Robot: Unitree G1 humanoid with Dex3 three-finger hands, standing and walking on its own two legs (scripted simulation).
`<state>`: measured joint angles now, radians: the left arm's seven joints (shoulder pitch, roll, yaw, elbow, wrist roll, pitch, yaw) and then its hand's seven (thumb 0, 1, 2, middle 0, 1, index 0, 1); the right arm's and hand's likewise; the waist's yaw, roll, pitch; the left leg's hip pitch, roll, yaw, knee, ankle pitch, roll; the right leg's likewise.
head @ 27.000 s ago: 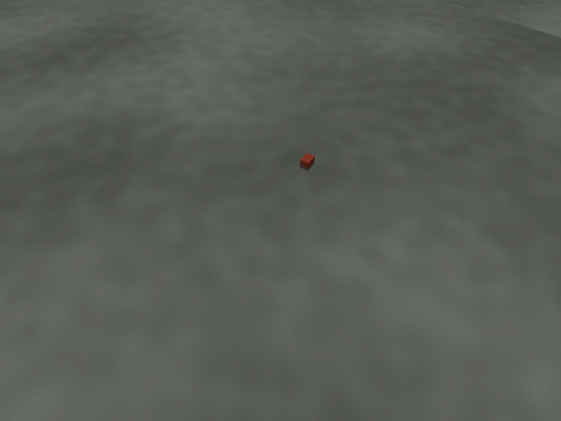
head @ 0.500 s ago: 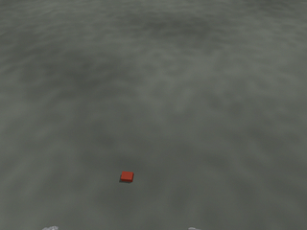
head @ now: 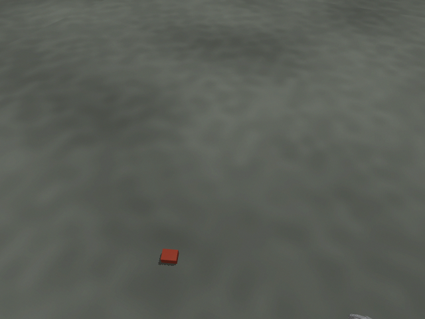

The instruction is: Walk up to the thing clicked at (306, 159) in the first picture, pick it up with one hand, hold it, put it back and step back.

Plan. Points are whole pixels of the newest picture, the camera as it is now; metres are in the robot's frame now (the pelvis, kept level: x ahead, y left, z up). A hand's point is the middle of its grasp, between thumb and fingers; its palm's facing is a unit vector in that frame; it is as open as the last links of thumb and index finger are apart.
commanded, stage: walk up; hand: left
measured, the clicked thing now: (169, 256) +0.52 +0.22 -0.76
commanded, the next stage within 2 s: stand in 0.20 s
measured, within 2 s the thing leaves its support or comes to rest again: neither
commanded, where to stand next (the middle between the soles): +0.13 -0.01 m, yaw -1 degrees
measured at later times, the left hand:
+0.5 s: hand out of the picture +0.09 +0.24 -0.15, palm faces -0.03 -0.94 -0.34, open 7.4 cm
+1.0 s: hand out of the picture +0.10 +0.23 -0.15, palm faces -0.01 -0.94 -0.34, open 7.4 cm
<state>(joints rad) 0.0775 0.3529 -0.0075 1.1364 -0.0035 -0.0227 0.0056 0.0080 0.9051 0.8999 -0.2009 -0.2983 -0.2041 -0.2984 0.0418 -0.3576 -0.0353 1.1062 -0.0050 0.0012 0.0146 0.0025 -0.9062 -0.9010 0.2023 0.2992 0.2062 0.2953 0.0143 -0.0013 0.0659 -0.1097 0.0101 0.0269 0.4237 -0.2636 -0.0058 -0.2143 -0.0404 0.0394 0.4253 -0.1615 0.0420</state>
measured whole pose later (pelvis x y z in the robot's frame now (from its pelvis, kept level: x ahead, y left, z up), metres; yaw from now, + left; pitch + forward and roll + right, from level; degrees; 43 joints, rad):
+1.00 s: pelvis +0.02 -0.02 +0.01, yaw +1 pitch -2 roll +0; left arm 0.09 0.35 0.00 1.13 0.00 -0.01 0.00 0.01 0.91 0.90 -0.20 -0.30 -0.20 -0.30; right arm 0.09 -0.35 -0.02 1.14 -0.01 -0.01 0.01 0.00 -0.91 -0.90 0.20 0.30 0.21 0.30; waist 0.00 0.00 0.05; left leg -0.06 0.05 0.01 0.32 -0.23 -0.04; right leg -0.17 -0.01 0.01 0.34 -0.15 0.01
